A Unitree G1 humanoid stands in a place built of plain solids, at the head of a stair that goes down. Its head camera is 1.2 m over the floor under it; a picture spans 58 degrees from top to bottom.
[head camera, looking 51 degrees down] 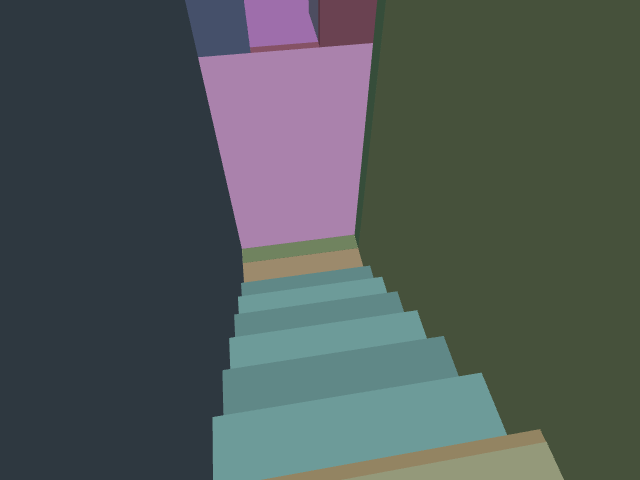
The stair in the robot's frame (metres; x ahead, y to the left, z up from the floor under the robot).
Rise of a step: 0.21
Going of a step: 0.24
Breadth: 0.89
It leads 9 degrees to the left of straight ahead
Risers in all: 7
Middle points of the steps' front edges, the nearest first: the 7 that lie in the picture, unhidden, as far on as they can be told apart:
0.26 -0.14 0.00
0.50 -0.10 -0.21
0.73 -0.06 -0.41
0.97 -0.02 -0.62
1.21 0.01 -0.83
1.44 0.05 -1.03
1.68 0.09 -1.24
